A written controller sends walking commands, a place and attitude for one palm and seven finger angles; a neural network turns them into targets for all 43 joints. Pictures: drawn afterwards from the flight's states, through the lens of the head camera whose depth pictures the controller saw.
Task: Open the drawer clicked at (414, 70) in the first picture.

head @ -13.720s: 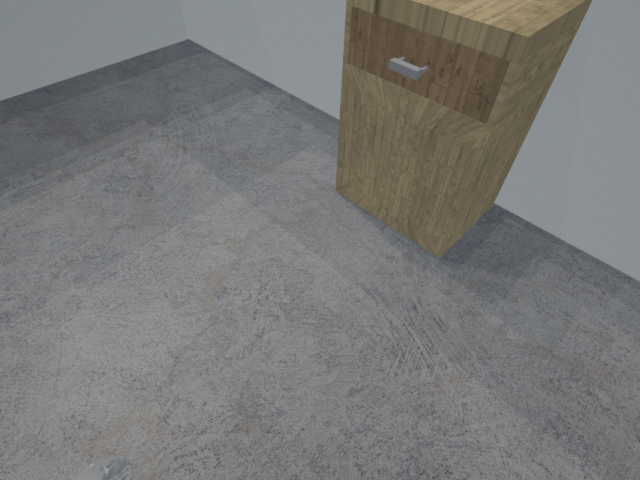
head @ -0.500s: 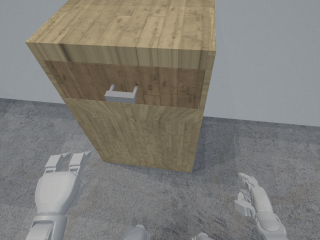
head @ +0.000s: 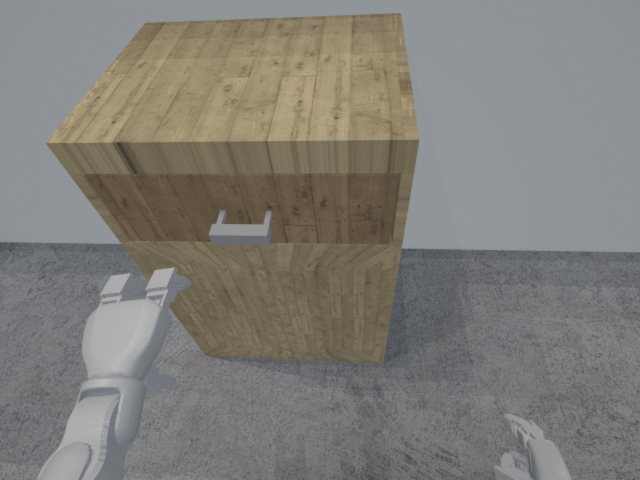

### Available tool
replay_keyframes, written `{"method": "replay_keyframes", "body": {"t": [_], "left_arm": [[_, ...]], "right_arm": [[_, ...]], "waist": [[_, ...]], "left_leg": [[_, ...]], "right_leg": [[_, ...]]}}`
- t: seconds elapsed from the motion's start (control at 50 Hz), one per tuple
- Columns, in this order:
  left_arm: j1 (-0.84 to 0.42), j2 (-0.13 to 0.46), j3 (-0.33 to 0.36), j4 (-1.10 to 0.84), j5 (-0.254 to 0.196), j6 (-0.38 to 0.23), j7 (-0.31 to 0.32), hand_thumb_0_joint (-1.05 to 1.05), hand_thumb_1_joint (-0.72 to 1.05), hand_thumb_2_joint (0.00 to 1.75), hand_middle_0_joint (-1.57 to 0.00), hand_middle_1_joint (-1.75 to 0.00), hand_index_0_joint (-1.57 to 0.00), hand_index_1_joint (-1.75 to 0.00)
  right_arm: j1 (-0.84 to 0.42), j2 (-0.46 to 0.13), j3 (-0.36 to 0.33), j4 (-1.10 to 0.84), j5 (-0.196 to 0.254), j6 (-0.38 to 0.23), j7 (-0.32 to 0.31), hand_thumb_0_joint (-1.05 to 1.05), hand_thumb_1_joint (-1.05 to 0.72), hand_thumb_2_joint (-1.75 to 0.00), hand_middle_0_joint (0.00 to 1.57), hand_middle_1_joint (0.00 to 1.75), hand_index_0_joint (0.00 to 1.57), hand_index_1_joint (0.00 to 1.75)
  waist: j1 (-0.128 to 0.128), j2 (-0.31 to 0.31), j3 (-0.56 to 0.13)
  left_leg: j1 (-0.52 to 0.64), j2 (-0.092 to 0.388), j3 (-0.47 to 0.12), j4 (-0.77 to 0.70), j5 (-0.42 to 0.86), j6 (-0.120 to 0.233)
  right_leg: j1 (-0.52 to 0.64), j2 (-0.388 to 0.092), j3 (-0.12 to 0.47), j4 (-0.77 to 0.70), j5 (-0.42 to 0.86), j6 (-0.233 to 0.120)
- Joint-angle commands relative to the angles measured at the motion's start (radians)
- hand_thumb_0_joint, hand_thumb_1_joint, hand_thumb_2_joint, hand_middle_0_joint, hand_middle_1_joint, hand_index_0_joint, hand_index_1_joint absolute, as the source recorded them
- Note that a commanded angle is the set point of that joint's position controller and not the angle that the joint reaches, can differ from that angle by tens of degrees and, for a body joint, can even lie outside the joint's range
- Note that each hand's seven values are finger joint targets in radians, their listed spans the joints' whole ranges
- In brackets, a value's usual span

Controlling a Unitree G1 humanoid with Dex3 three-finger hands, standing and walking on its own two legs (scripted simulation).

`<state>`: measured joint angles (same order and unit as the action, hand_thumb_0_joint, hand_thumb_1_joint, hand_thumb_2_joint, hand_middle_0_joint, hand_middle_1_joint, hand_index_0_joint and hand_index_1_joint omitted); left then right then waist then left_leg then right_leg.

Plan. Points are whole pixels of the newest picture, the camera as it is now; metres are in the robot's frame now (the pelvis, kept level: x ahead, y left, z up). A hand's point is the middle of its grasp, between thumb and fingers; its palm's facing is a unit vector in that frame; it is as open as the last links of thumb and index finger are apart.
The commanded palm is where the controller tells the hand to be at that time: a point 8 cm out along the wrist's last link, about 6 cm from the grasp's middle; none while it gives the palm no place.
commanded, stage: raise the hand with hooked fingers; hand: left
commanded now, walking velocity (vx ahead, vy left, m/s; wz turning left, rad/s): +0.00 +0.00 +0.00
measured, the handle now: (243, 225) +0.52 +0.21 -0.04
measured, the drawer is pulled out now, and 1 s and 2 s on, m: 0.00 0.00 0.00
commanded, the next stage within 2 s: move the hooked fingers above the handle in 0.82 s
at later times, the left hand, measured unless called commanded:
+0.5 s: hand (130, 269) +0.32 +0.27 +0.10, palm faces +0.04 -0.05 -1.00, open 13.8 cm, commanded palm +0.29 +0.26 +0.15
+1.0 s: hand (152, 282) +0.31 +0.24 +0.09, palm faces +0.04 -0.06 -1.00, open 13.8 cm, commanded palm +0.29 +0.24 +0.14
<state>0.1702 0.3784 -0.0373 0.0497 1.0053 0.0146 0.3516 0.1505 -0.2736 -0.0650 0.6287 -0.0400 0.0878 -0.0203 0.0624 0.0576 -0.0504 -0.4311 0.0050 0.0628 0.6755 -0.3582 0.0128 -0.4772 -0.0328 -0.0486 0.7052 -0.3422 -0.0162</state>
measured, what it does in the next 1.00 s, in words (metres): stands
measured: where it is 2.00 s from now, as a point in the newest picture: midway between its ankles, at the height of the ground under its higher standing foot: outside the picture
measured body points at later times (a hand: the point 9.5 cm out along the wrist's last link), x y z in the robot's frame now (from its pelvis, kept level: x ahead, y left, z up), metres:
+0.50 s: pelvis +0.01 +0.02 +0.02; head +0.04 -0.02 +0.47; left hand +0.31 +0.27 +0.16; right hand +0.21 -0.19 -0.10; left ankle -0.01 +0.11 -0.72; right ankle +0.01 -0.11 -0.72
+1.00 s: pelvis +0.00 +0.00 +0.02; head +0.03 -0.04 +0.47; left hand +0.30 +0.24 +0.15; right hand +0.19 -0.23 -0.10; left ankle -0.01 +0.11 -0.72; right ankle +0.01 -0.11 -0.72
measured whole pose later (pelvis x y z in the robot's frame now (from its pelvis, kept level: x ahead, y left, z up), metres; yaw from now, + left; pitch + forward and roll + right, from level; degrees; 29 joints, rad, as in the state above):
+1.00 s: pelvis +0.00 +0.00 +0.02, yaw +1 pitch +3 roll +1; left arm -0.10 0.44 -0.08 0.13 0.95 0.04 0.13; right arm 0.13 -0.26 -0.02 0.64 0.00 0.12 -0.02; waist 0.08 0.08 -0.01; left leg -0.26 0.00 0.05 0.46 -0.26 0.01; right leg -0.30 -0.03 -0.06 0.50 -0.25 -0.02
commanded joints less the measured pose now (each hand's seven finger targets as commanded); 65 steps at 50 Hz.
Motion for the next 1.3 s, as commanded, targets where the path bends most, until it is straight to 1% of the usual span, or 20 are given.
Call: {"method": "replay_keyframes", "body": {"t": [0.0,0.08,0.14,0.16,0.22,0.3,0.38,0.4,0.48,0.5,0.6,0.64,0.76,0.9,0.94,0.98,1.08,1.16,1.18,1.28], "left_arm": [[-0.233,0.177,0.072,-0.212,0.001,0.037,-0.009,0.00,-0.38,0.35,-0.29,-1.12,-0.29,-1.12],[-0.287,0.203,0.076,-0.199,-0.001,0.061,-0.073,0.00,-0.48,0.31,-0.30,-1.18,-0.30,-1.18],[-0.337,0.205,0.066,-0.184,-0.006,0.069,-0.117,0.00,-0.50,0.30,-0.30,-1.20,-0.30,-1.20],[-0.358,0.218,0.077,-0.184,-0.005,0.070,-0.131,0.00,-0.50,0.30,-0.30,-1.20,-0.30,-1.20],[-0.412,0.227,0.071,-0.193,-0.011,0.059,-0.165,0.00,-0.50,0.30,-0.30,-1.20,-0.30,-1.20],[-0.497,0.246,0.070,-0.183,-0.022,0.042,-0.205,0.00,-0.50,0.30,-0.30,-1.20,-0.30,-1.20],[-0.565,0.286,0.091,-0.194,-0.035,0.016,-0.231,0.00,-0.50,0.30,-0.30,-1.20,-0.30,-1.20],[-0.566,0.296,0.104,-0.183,-0.043,0.010,-0.236,0.00,-0.50,0.30,-0.30,-1.20,-0.30,-1.20],[-0.455,0.241,0.079,-0.104,-0.067,0.009,-0.271,0.00,-0.50,0.30,-0.30,-1.20,-0.30,-1.20],[-0.456,0.249,0.085,-0.132,-0.069,-0.001,-0.274,0.00,-0.50,0.30,-0.30,-1.20,-0.30,-1.20],[-0.473,0.277,0.119,-0.177,-0.066,-0.044,-0.245,0.00,-0.50,0.30,-0.30,-1.20,-0.30,-1.20],[-0.489,0.299,0.141,-0.214,-0.055,-0.063,-0.211,0.00,-0.50,0.30,-0.30,-1.20,-0.30,-1.20],[-0.515,0.300,0.147,-0.181,-0.044,-0.038,-0.144,0.00,-0.50,0.30,-0.30,-1.20,-0.30,-1.20],[-0.493,0.255,0.080,-0.128,-0.051,0.011,-0.185,0.00,-0.50,0.30,-0.30,-1.20,-0.30,-1.20],[-0.554,0.229,0.041,-0.103,-0.047,0.009,-0.199,0.00,-0.50,0.30,-0.30,-1.20,-0.30,-1.20],[-0.590,0.226,0.033,-0.061,-0.039,0.002,-0.208,0.00,-0.50,0.30,-0.30,-1.20,-0.30,-1.20],[-0.699,0.301,0.095,0.015,-0.015,-0.042,-0.184,0.00,-0.50,0.30,-0.30,-1.20,-0.30,-1.20],[-0.737,0.297,0.100,0.088,-0.010,-0.055,-0.163,0.00,-0.50,0.30,-0.30,-1.20,-0.30,-1.20],[-0.751,0.272,0.075,0.090,-0.012,-0.057,-0.159,0.00,-0.50,0.30,-0.30,-1.20,-0.30,-1.20],[-0.796,0.246,0.041,0.149,-0.006,-0.055,-0.156,0.00,-0.50,0.30,-0.30,-1.20,-0.30,-1.20]], "right_arm": [[-0.145,-0.069,-0.002,-0.168,0.014,-0.041,-0.007,0.00,-0.90,-0.90,0.20,0.30,0.20,0.30],[-0.142,-0.067,0.011,-0.169,0.021,-0.029,-0.008,0.00,-0.90,-0.90,0.20,0.30,0.20,0.30],[-0.141,-0.065,0.021,-0.171,0.026,-0.017,-0.009,0.00,-0.90,-0.90,0.20,0.30,0.20,0.30],[-0.144,-0.067,0.021,-0.169,0.026,-0.015,-0.009,0.00,-0.90,-0.90,0.20,0.30,0.20,0.30],[-0.128,-0.065,0.027,-0.163,0.023,-0.010,-0.008,0.00,-0.90,-0.90,0.20,0.30,0.20,0.30],[-0.123,-0.066,0.030,-0.152,0.026,-0.003,-0.008,0.00,-0.90,-0.90,0.20,0.30,0.20,0.30],[-0.111,-0.072,0.029,-0.146,0.026,-0.002,-0.007,0.00,-0.90,-0.90,0.20,0.30,0.20,0.30],[-0.105,-0.074,0.026,-0.141,0.027,0.000,-0.008,0.00,-0.90,-0.90,0.20,0.30,0.20,0.30],[-0.092,-0.081,0.022,-0.144,0.036,0.008,0.007,0.00,-0.90,-0.90,0.20,0.30,0.20,0.30],[-0.090,-0.086,0.018,-0.147,0.036,0.009,0.010,0.00,-0.90,-0.90,0.20,0.30,0.20,0.30],[-0.094,-0.087,0.014,-0.159,0.034,0.005,0.009,0.00,-0.90,-0.90,0.20,0.30,0.20,0.30],[-0.094,-0.086,0.009,-0.157,0.032,-0.001,0.006,0.00,-0.90,-0.90,0.20,0.30,0.20,0.30],[-0.101,-0.086,0.002,-0.138,0.042,-0.010,0.003,0.00,-0.90,-0.90,0.20,0.30,0.20,0.30],[-0.120,-0.083,0.009,-0.136,0.047,-0.006,-0.005,0.00,-0.90,-0.90,0.20,0.30,0.20,0.30],[-0.119,-0.082,0.015,-0.132,0.047,-0.007,-0.010,0.00,-0.90,-0.90,0.20,0.30,0.20,0.30],[-0.113,-0.081,0.018,-0.130,0.047,-0.012,-0.014,0.00,-0.90,-0.90,0.20,0.30,0.20,0.30],[-0.086,-0.078,0.015,-0.115,0.043,-0.022,-0.028,0.00,-0.90,-0.90,0.20,0.30,0.20,0.30],[-0.067,-0.079,0.007,-0.106,0.047,-0.023,-0.031,0.00,-0.90,-0.90,0.20,0.30,0.20,0.30],[-0.065,-0.074,0.005,-0.105,0.049,-0.024,-0.030,0.00,-0.90,-0.90,0.20,0.30,0.20,0.30],[-0.032,-0.085,-0.008,-0.102,0.048,-0.024,-0.027,0.00,-0.90,-0.90,0.20,0.30,0.20,0.30]], "waist": [[0.011,-0.040,-0.234],[0.022,-0.031,-0.206],[0.019,-0.035,-0.182],[0.020,-0.014,-0.193],[0.017,-0.024,-0.215],[0.006,-0.008,-0.210],[0.011,0.010,-0.250],[0.010,-0.012,-0.263],[0.017,-0.066,-0.198],[0.020,-0.056,-0.210],[0.027,-0.057,-0.214],[0.034,-0.011,-0.260],[0.025,-0.022,-0.251],[0.017,-0.058,-0.210],[0.001,-0.084,-0.178],[-0.002,-0.088,-0.158],[0.009,-0.076,-0.229],[0.003,-0.050,-0.246],[-0.003,-0.046,-0.248],[-0.016,-0.060,-0.279]], "left_leg": [[0.144,-0.030,-0.044,-0.123,0.319,0.020],[0.179,-0.022,-0.052,-0.165,0.375,0.013],[0.196,-0.019,-0.055,-0.191,0.395,0.009],[0.212,-0.019,-0.052,-0.194,0.411,0.010],[0.240,-0.019,-0.056,-0.206,0.455,0.007],[0.267,-0.016,-0.062,-0.215,0.500,0.003],[0.299,-0.016,-0.071,-0.223,0.560,0.000],[0.299,-0.018,-0.068,-0.222,0.565,0.002],[0.253,-0.016,-0.062,-0.238,0.556,0.001],[0.253,-0.017,-0.060,-0.239,0.556,0.002],[0.230,-0.027,-0.058,-0.247,0.457,0.011],[0.246,-0.032,-0.055,-0.239,0.470,0.011],[0.232,-0.036,-0.046,-0.242,0.419,0.011],[0.216,-0.042,-0.026,-0.260,0.357,0.021],[0.208,-0.043,-0.024,-0.259,0.325,0.023],[0.201,-0.045,-0.023,-0.259,0.291,0.024],[0.181,-0.056,-0.020,-0.240,0.290,0.028],[0.162,-0.058,-0.019,-0.223,0.307,0.026],[0.164,-0.057,-0.014,-0.219,0.307,0.026],[0.156,-0.055,-0.014,-0.196,0.325,0.029]], "right_leg": [[0.178,0.035,0.025,-0.119,0.261,-0.025],[0.218,0.040,0.018,-0.145,0.278,-0.027],[0.235,0.044,0.010,-0.170,0.283,-0.027],[0.246,0.046,0.014,-0.179,0.291,-0.028],[0.278,0.045,0.010,-0.193,0.323,-0.027],[0.285,0.047,0.005,-0.214,0.340,-0.027],[0.318,0.045,0.006,-0.226,0.375,-0.027],[0.331,0.046,0.007,-0.228,0.390,-0.025],[0.326,0.047,-0.003,-0.237,0.389,-0.022],[0.333,0.047,0.002,-0.238,0.394,-0.022],[0.333,0.046,0.008,-0.240,0.343,-0.025],[0.340,0.043,0.015,-0.232,0.357,-0.027],[0.327,0.045,0.022,-0.237,0.336,-0.027],[0.338,0.038,0.028,-0.259,0.311,-0.018],[0.307,0.038,0.026,-0.266,0.288,-0.015],[0.288,0.039,0.027,-0.272,0.246,-0.015],[0.316,0.033,0.042,-0.258,0.262,-0.014],[0.309,0.037,0.044,-0.244,0.294,-0.016],[0.301,0.033,0.043,-0.242,0.299,-0.014],[0.281,0.036,0.039,-0.218,0.326,-0.015]]}}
